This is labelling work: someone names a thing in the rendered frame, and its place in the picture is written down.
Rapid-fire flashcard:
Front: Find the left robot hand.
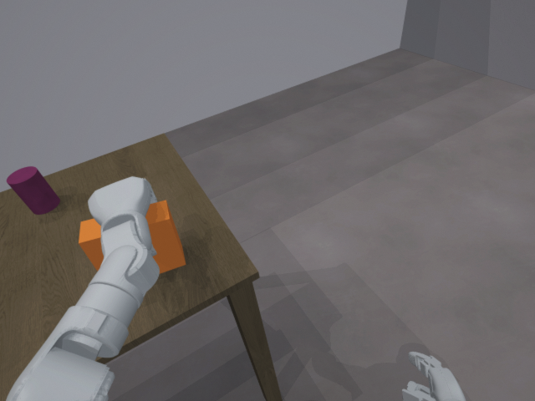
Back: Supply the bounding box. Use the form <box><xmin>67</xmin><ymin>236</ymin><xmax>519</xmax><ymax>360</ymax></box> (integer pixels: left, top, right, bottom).
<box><xmin>88</xmin><ymin>176</ymin><xmax>157</xmax><ymax>256</ymax></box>

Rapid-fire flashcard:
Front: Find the table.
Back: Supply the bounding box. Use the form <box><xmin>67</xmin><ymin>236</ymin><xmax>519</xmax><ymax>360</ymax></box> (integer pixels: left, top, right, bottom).
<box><xmin>0</xmin><ymin>133</ymin><xmax>283</xmax><ymax>401</ymax></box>

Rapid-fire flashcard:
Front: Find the left robot forearm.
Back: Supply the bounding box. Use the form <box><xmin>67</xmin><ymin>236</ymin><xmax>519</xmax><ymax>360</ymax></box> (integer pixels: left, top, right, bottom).
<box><xmin>6</xmin><ymin>211</ymin><xmax>160</xmax><ymax>401</ymax></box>

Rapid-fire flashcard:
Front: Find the sponge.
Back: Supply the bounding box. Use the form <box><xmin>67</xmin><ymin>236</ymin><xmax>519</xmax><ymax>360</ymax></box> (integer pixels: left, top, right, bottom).
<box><xmin>79</xmin><ymin>200</ymin><xmax>186</xmax><ymax>274</ymax></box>

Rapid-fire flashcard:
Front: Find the right robot hand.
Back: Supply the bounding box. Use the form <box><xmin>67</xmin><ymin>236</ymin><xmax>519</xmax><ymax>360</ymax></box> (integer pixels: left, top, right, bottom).
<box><xmin>402</xmin><ymin>352</ymin><xmax>466</xmax><ymax>401</ymax></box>

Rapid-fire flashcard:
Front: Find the robot left upper arm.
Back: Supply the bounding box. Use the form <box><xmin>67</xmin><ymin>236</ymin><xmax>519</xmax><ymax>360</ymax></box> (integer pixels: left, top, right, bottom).
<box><xmin>16</xmin><ymin>347</ymin><xmax>115</xmax><ymax>401</ymax></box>

